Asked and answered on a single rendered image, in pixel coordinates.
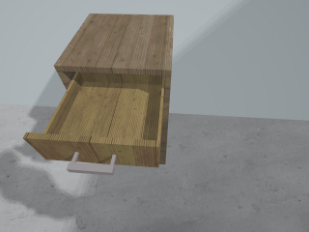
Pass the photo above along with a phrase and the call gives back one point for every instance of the drawer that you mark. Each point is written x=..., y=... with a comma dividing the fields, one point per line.
x=104, y=114

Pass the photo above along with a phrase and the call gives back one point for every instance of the cabinet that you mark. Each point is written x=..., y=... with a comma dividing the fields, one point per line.
x=123, y=43

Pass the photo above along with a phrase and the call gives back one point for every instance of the handle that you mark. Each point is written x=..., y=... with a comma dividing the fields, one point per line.
x=91, y=168

